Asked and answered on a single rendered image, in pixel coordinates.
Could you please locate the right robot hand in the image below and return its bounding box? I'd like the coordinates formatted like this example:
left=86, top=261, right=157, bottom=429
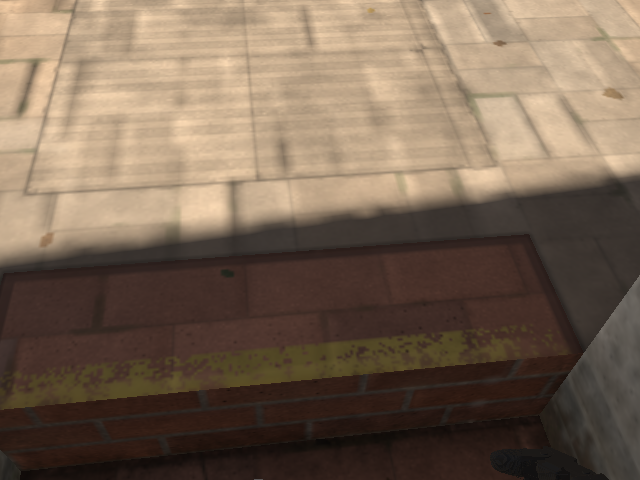
left=490, top=446, right=609, bottom=480

